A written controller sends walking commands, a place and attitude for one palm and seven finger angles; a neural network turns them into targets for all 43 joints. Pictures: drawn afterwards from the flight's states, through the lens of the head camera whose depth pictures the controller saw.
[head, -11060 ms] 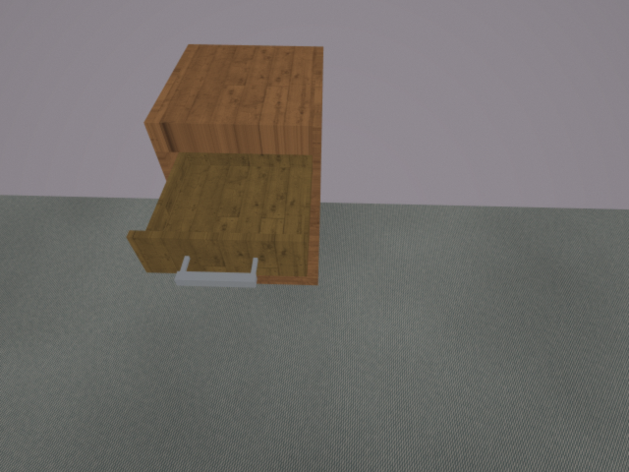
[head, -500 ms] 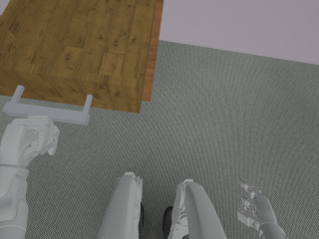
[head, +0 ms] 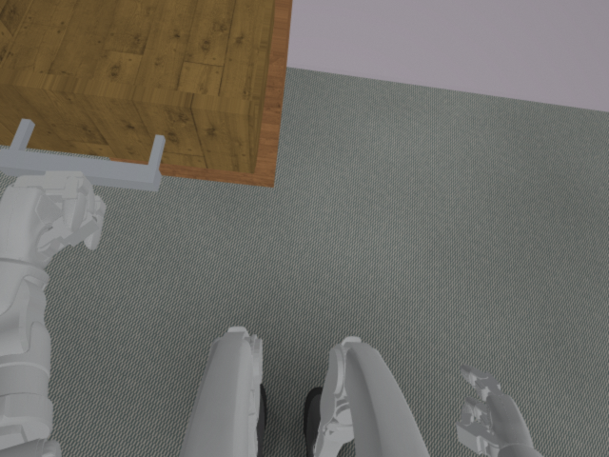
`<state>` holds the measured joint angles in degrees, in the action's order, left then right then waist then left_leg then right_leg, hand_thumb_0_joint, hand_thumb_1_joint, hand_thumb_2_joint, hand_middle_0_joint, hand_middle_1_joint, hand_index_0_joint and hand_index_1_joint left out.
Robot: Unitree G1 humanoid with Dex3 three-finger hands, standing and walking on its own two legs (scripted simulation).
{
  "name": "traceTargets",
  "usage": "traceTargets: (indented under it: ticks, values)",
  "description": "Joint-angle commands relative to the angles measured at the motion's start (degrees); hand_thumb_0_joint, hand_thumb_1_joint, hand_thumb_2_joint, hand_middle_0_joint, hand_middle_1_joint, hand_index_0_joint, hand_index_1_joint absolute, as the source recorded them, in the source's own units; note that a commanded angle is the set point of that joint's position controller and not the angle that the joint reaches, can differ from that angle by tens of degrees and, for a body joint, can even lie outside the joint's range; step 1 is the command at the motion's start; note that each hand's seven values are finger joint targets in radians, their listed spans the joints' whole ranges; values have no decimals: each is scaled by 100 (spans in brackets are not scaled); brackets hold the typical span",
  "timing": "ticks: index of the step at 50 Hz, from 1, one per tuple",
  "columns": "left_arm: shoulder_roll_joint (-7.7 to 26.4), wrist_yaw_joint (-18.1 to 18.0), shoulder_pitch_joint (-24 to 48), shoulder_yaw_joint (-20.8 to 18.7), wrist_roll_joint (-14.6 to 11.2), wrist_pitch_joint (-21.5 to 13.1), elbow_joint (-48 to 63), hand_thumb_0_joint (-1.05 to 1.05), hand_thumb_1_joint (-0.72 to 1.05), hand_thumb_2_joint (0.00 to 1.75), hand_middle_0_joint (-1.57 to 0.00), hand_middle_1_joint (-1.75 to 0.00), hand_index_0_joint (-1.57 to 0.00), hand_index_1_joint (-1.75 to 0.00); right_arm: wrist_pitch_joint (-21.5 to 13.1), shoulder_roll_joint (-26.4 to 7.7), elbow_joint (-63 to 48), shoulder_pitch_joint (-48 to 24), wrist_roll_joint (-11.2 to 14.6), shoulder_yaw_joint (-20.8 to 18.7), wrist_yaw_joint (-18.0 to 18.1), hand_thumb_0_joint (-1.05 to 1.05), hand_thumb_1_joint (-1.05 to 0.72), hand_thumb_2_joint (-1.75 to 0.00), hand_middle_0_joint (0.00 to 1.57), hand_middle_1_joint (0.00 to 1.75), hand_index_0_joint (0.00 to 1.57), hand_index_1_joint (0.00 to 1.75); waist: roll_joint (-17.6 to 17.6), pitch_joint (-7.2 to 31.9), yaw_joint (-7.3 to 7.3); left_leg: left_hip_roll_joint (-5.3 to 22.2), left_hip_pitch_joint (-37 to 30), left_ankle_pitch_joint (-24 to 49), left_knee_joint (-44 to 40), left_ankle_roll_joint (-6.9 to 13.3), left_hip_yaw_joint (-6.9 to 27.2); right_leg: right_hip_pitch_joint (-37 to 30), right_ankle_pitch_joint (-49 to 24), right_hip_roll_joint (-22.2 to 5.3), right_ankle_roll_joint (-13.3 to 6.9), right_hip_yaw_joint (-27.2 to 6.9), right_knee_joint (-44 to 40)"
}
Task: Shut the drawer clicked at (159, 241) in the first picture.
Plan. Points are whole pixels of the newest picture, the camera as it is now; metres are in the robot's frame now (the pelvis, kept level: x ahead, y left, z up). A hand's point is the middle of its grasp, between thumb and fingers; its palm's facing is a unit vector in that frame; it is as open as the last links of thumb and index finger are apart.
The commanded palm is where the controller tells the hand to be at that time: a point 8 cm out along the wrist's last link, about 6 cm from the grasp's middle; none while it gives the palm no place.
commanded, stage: push the drawer shut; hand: left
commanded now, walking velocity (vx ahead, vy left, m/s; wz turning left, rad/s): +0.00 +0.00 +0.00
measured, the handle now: (87, 153) +0.45 +0.30 +0.01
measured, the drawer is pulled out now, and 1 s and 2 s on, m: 0.23 0.11 0.00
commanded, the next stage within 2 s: none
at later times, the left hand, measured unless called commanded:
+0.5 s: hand (109, 170) +0.43 +0.28 +0.00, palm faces +0.02 -1.00 -0.06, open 3.2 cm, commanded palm +0.44 +0.29 +0.01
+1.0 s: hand (117, 132) +0.49 +0.28 +0.00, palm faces +0.03 -1.00 -0.05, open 3.2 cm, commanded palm +0.50 +0.29 +0.01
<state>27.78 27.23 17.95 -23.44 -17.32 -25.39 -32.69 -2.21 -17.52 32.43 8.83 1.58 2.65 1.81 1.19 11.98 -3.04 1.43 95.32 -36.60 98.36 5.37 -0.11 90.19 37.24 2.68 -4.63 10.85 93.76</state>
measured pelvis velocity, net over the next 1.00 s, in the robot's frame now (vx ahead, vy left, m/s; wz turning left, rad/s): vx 0.00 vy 0.01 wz -0.02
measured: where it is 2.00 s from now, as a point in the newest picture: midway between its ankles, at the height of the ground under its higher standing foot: (284, 450)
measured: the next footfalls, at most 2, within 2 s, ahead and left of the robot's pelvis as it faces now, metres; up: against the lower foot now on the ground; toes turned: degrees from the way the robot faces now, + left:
none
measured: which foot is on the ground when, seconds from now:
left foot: down 0.00-1.00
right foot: down 0.00-1.00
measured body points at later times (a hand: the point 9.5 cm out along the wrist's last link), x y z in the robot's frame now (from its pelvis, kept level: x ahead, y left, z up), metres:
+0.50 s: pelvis +0.00 +0.01 +0.00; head +0.19 +0.07 +0.41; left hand +0.43 +0.33 +0.01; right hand +0.12 -0.26 -0.10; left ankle +0.06 +0.07 -0.51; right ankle +0.05 -0.09 -0.51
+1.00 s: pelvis +0.00 +0.01 +0.00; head +0.21 +0.07 +0.39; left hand +0.48 +0.33 +0.01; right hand +0.09 -0.27 -0.11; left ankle +0.06 +0.07 -0.51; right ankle +0.05 -0.09 -0.51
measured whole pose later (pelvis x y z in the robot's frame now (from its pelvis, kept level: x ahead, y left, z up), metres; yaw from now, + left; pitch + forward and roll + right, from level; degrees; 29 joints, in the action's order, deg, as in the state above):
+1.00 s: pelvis +0.00 +0.01 +0.00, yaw -1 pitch +36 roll -9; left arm 36.5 24.2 45.7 -26.6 -8.4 -27.8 -58.2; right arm 5.2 -16.8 33.9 12.2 -0.9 5.1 0.8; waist 1.7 9.9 -8.6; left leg 1.6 98.6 -36.4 98.9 5.9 0.5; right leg 93.0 36.6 3.1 -4.1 11.3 93.3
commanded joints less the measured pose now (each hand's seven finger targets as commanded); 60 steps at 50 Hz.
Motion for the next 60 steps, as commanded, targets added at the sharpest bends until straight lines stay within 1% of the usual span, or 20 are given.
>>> traceTargets:
  ticks: [1, 2, 5, 8, 11, 19, 26, 27, 30, 31, 34, 35, 41, 42, 45, 46, 49, 52, 57, 60]
  values:
    - [1360, -161, 1539, -283, -3, -328, 921, 0, 90, 90, -140, -160, -140, -160, -136, -1120, -453, 559, -4, -424, 66, 0, -90, -90, 20, 30, 20, 30, 886, 2828, -94, 76, -2974, 1513, -1401, -364, 910, -875, -944, 38, 209, -822, -1169]
    - [1260, -189, 1696, -189, 19, -349, 840, 0, 90, 90, -140, -160, -140, -160, -145, -1133, -447, 586, -11, -419, 65, 0, -90, -90, 20, 30, 20, 30, 861, 2813, -172, 85, -3032, 1459, -1419, -361, 989, -707, -934, 48, 213, -758, -1111]
    - [1327, -270, 2035, -199, 121, -374, 562, 0, 90, 90, -140, -160, -140, -160, -95, -1158, -359, 669, -41, -417, 76, 0, -90, -90, 20, 30, 20, 30, 785, 2787, -226, 78, -3006, 1351, -1437, -368, 1019, -692, -907, 23, 220, -759, -1117]
    - [1445, -291, 2287, -227, 205, -442, 439, 0, 90, 90, -140, -160, -140, -160, -58, -1178, -328, 741, -65, -406, 70, 0, -90, -90, 20, 30, 20, 30, 963, 2919, -206, 78, -3185, 1426, -1465, -398, 1056, -616, -928, 22, 202, -739, -1085]
    - [1519, -309, 2548, -253, 253, -464, 230, 0, 90, 90, -140, -160, -140, -160, 11, -1191, -299, 783, -81, -393, 78, 0, -90, -90, 20, 30, 20, 30, 918, 2887, -236, 82, -3159, 1340, -1481, -399, 1082, -617, -913, 16, 204, -733, -1083]
    - [1471, -382, 3143, -92, 418, -462, -49, 0, 90, 90, -140, -160, -140, -160, 176, -1198, -231, 946, -118, -384, 45, 0, -90, -90, 20, 30, 20, 30, 1195, 3124, -341, 130, -3678, 1672, -1567, -482, 1283, -370, -1092, -13, 201, -652, -1020]
    - [1551, -514, 3595, -124, 546, -529, -489, 0, 90, 90, -140, -160, -140, -160, 327, -1189, -164, 1064, -165, -357, 22, 0, -90, -90, 20, 30, 20, 30, 1004, 3003, -472, 145, -3599, 1682, -1527, -460, 1310, -346, -1120, 3, 220, -651, -1045]
    - [1574, -524, 3637, -141, 563, -544, -575, 0, 90, 90, -140, -160, -140, -160, 338, -1177, -172, 1096, -173, -335, 19, 0, -90, -90, 20, 30, 20, 30, 1097, 2981, -464, 129, -3544, 1749, -1507, -453, 1303, -349, -1132, -2, 208, -644, -1011]
    - [1827, -528, 3967, -290, 628, -607, -760, 0, 90, 90, -140, -160, -140, -160, 399, -1189, -102, 1153, -204, -324, 19, 0, -90, -90, 20, 30, 20, 30, 1047, 3071, -506, 129, -3489, 1818, -1411, -439, 1247, -432, -1182, 13, 211, -662, -1011]
    - [1737, -511, 3956, -203, 649, -611, -848, 0, 90, 90, -140, -160, -140, -160, 425, -1167, -113, 1154, -203, -317, 13, 0, -90, -90, 20, 30, 20, 30, 1119, 3072, -512, 119, -3485, 1877, -1395, -428, 1211, -451, -1203, 14, 210, -678, -1037]
    - [1883, -480, 4133, -283, 665, -665, -785, 0, 90, 90, -140, -160, -140, -160, 487, -1168, -121, 1183, -225, -304, -12, 0, -90, -90, 20, 30, 20, 30, 1357, 3295, -479, 127, -3713, 2172, -1389, -472, 1240, -472, -1313, 16, 193, -670, -1009]
    - [1892, -472, 4087, -312, 656, -660, -850, 0, 90, 90, -140, -160, -140, -160, 516, -1169, -113, 1193, -223, -306, -12, 0, -90, -90, 20, 30, 20, 30, 1267, 3319, -487, 133, -3704, 2210, -1355, -450, 1205, -524, -1353, 23, 200, -689, -1042]
    - [2177, -397, 4443, -457, 681, -601, -1160, 0, 90, 90, -140, -160, -140, -160, 620, -1159, -94, 1252, -224, -252, -10, 0, -90, -90, 20, 30, 20, 30, 1109, 3216, -611, 122, -3258, 2217, -1166, -341, 1052, -744, -1409, 63, 226, -739, -1095]
    - [2206, -394, 4511, -452, 695, -606, -1193, 0, 90, 90, -140, -160, -140, -160, 618, -1142, -103, 1261, -229, -228, -10, 0, -90, -90, 20, 30, 20, 30, 1302, 3150, -592, 119, -3271, 2231, -1175, -351, 1072, -656, -1387, 67, 204, -728, -1062]
    - [2423, -401, 4704, -588, 732, -586, -1330, 0, 90, 90, -140, -160, -140, -160, 655, -1182, -67, 1315, -249, -220, -2, 0, -90, -90, 20, 30, 20, 30, 1236, 3233, -637, 128, -3258, 2212, -1128, -343, 1084, -639, -1390, 76, 217, -726, -1059]
    - [2351, -391, 4802, -498, 733, -562, -1378, 0, 90, 90, -140, -160, -140, -160, 664, -1163, -69, 1309, -250, -207, -5, 0, -90, -90, 20, 30, 20, 30, 1214, 3217, -687, 122, -3166, 2190, -1089, -320, 1049, -683, -1390, 82, 227, -746, -1079]
    - [2530, -376, 5057, -555, 781, -561, -1358, 0, 90, 90, -140, -160, -140, -160, 685, -1187, -49, 1370, -268, -193, -10, 0, -90, -90, 20, 30, 20, 30, 1483, 3325, -684, 138, -3380, 2312, -1100, -357, 1116, -540, -1423, 85, 208, -697, -1019]
    - [2528, -383, 5268, -490, 827, -502, -1582, 0, 90, 90, -140, -160, -140, -160, 705, -1204, -46, 1411, -275, -165, -17, 0, -90, -90, 20, 30, 20, 30, 1393, 3186, -804, 152, -3297, 2103, -1110, -341, 1211, -390, -1331, 102, 207, -666, -989]
    - [2738, -414, 5653, -500, 928, -443, -1535, 0, 90, 90, -140, -160, -140, -160, 742, -1233, -44, 1493, -304, -131, -14, 0, -90, -90, 20, 30, 20, 30, 1673, 3422, -854, 166, -3419, 2163, -1067, -351, 1232, -319, -1362, 98, 199, -650, -944]
    - [2850, -445, 5869, -489, 994, -361, -1744, 0, 90, 90, -140, -160, -140, -160, 772, -1254, -10, 1528, -311, -94, -13, 0, -90, -90, 20, 30, 20, 30, 1597, 3216, -929, 178, -3248, 1900, -1081, -350, 1269, -241, -1255, 109, 209, -641, -959]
